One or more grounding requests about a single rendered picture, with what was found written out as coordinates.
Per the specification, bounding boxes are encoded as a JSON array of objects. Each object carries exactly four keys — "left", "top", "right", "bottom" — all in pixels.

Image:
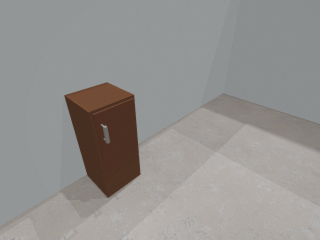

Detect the handle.
[{"left": 101, "top": 124, "right": 110, "bottom": 144}]

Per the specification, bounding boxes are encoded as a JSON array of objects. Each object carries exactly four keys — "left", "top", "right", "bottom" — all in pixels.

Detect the cupboard door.
[{"left": 92, "top": 98, "right": 138, "bottom": 174}]

